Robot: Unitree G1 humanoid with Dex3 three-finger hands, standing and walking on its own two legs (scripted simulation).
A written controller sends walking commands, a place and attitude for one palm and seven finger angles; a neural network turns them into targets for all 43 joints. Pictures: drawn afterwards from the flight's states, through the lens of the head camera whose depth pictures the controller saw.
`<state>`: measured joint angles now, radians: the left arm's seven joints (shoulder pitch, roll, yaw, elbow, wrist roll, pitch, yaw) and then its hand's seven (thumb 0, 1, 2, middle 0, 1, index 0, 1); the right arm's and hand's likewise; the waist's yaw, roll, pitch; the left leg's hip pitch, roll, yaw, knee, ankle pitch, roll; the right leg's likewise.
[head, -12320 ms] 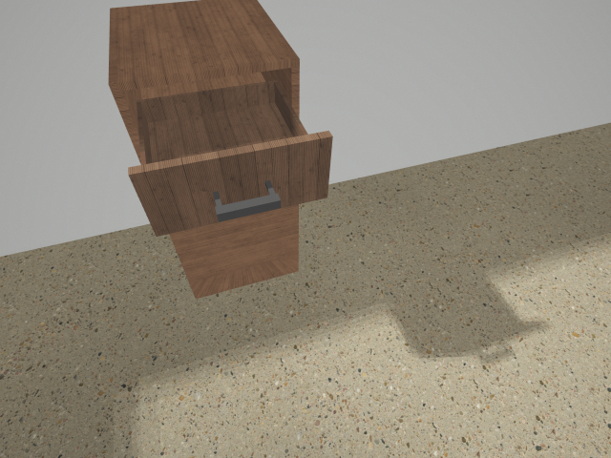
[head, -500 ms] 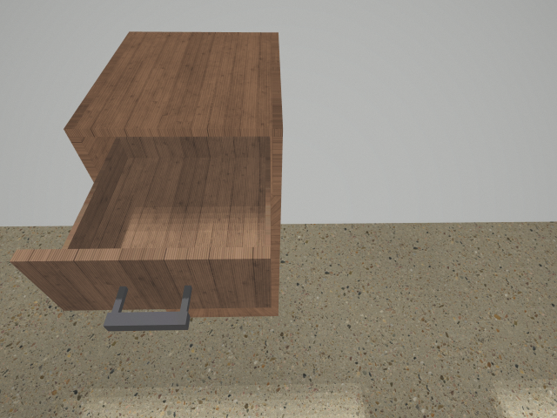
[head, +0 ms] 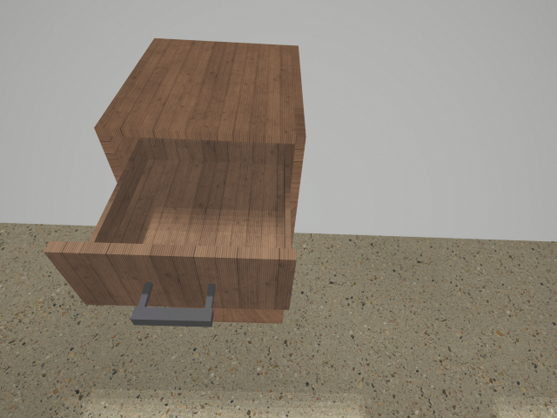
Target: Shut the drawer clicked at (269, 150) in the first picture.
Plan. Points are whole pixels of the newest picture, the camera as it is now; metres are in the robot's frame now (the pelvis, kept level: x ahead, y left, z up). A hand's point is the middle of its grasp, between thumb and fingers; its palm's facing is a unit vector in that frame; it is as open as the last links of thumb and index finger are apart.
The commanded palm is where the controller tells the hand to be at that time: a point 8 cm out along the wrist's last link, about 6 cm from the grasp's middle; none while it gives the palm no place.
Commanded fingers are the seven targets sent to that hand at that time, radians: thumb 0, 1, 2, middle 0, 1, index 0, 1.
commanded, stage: come to a stop and stand still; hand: left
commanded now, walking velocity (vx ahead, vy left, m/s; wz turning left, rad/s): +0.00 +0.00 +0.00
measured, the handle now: (176, 303) +0.28 +0.18 -0.01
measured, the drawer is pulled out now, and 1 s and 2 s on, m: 0.28 0.28 0.27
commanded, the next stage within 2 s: look again from close up in 0.08 s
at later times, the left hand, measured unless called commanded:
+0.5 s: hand out of the picture -0.02 +0.16 -0.18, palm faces +0.02 -0.99 -0.13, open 7.4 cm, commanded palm none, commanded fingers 0.00 0.90 0.90 -0.20 -0.30 -0.20 -0.30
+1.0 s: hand (144, 407) +0.15 +0.20 -0.06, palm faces +0.22 -0.95 -0.22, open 7.0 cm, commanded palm +0.10 +0.22 -0.05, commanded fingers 0.00 0.90 0.90 -0.40 -0.52 -0.40 -0.52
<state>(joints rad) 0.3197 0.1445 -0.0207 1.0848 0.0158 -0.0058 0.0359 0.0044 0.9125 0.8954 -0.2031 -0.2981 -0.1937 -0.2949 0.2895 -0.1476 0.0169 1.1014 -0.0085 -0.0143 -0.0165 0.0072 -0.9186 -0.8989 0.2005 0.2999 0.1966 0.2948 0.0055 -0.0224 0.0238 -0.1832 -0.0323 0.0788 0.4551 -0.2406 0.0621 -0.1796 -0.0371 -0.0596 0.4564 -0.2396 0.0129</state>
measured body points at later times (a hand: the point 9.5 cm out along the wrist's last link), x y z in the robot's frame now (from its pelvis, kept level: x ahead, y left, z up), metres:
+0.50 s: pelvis +0.01 +0.01 +0.00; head +0.01 +0.02 +0.45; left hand -0.02 +0.21 -0.17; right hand -0.01 -0.20 -0.16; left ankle +0.01 +0.08 -0.74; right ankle +0.00 -0.13 -0.74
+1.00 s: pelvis +0.00 +0.01 -0.01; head +0.00 +0.00 +0.44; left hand +0.13 +0.25 -0.04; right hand +0.07 -0.25 -0.13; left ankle +0.01 +0.08 -0.74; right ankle +0.01 -0.11 -0.74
